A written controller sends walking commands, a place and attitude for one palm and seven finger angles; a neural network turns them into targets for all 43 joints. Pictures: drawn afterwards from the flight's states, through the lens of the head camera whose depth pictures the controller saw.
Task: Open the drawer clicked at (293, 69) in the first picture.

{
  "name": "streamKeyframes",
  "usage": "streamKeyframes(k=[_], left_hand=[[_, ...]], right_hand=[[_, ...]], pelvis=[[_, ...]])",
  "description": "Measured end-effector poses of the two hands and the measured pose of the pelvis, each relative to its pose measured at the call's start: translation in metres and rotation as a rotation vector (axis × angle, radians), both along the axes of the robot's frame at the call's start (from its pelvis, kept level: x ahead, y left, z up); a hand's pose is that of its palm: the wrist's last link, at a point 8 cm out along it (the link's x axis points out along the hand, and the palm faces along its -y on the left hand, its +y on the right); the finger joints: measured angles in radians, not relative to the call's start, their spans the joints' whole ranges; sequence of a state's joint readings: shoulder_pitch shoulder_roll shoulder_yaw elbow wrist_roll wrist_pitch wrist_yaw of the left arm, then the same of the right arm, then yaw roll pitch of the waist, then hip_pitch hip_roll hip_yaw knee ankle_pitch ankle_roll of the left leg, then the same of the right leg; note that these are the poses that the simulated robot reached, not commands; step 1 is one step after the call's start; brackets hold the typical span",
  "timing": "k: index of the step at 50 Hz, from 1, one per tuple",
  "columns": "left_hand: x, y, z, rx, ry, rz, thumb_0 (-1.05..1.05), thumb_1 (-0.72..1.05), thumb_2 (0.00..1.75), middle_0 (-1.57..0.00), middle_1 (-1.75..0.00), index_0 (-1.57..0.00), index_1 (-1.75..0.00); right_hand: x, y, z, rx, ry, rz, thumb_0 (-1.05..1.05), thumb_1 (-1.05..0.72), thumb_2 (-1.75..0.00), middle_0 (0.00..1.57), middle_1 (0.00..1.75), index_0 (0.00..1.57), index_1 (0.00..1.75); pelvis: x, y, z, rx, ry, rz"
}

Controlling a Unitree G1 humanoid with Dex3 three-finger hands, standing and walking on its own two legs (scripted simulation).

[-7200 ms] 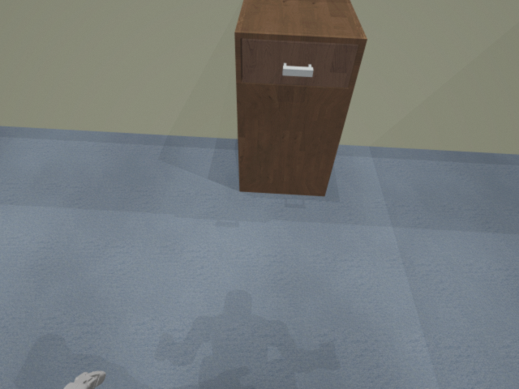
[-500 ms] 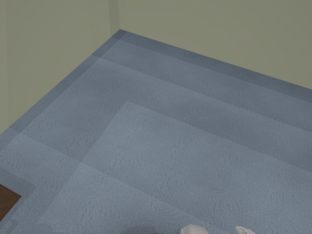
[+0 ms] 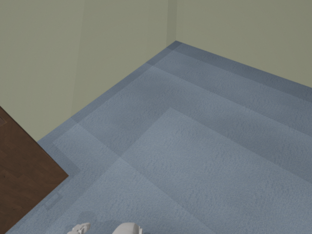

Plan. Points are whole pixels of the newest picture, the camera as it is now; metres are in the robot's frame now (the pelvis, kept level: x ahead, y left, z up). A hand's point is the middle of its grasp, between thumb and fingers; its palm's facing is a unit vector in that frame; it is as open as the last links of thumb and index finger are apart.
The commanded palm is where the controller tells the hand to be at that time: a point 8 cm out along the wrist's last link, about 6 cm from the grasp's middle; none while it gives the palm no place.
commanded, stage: turn to face it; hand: left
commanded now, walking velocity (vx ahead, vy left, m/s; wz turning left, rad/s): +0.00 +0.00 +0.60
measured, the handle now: out of the picture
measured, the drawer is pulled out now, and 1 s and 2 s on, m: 0.00 0.00 0.00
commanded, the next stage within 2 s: take the last steps up to it in 1.34 s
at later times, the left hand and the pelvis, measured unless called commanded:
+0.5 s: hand out of the picture +0.01 +0.31 -0.17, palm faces +0.32 -0.92 -0.23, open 7.4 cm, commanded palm none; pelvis -0.01 +0.07 +0.00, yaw +16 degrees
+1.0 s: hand out of the picture -0.03 +0.23 -0.14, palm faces +0.54 -0.79 -0.30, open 7.4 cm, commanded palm none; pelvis -0.01 +0.00 +0.00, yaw +34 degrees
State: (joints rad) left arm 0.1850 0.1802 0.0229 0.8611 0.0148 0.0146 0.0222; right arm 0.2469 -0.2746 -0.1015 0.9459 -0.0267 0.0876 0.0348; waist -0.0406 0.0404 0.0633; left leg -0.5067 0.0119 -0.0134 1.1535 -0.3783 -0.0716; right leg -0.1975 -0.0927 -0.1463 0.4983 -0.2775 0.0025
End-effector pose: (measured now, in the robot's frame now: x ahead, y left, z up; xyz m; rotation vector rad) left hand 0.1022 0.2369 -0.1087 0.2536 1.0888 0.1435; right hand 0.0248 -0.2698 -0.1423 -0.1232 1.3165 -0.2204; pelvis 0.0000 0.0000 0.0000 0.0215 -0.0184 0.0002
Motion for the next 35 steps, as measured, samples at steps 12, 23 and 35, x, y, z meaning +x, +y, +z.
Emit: streamKeyframes(k=[12, 23, 35], left_hand=[[-0.113, 0.069, -0.053, -0.063, 0.181, 0.256, 0.0, 0.9, 0.89, -0.2, -0.3, -0.21, -0.3], [-0.117, 0.11, -0.031, -0.06, 0.112, 0.356, 0.0, 0.91, 0.9, -0.2, -0.3, -0.2, -0.3], [-0.088, 0.101, -0.007, -0.022, -0.049, 0.414, 0.0, 0.91, 0.9, -0.2, -0.3, -0.2, -0.3]], right_hand=[[0.1, 0.059, 0.015, -0.09, -0.111, 0.277, 0.01, -0.91, -0.9, 0.2, 0.3, 0.19, 0.3], [0.12, 0.116, 0.04, -0.082, -0.167, 0.395, 0.01, -0.91, -0.9, 0.2, 0.3, 0.2, 0.3], [0.091, 0.106, 0.019, -0.027, -0.058, 0.433, 0.01, -0.9, -0.9, 0.2, 0.3, 0.2, 0.3]], pelvis=[[-0.006, 0.045, -0.019, -0.026, 0.017, 0.158], [-0.011, 0.071, 0.002, -0.066, 0.011, 0.263], [-0.013, 0.053, 0.002, -0.052, 0.007, 0.399]])
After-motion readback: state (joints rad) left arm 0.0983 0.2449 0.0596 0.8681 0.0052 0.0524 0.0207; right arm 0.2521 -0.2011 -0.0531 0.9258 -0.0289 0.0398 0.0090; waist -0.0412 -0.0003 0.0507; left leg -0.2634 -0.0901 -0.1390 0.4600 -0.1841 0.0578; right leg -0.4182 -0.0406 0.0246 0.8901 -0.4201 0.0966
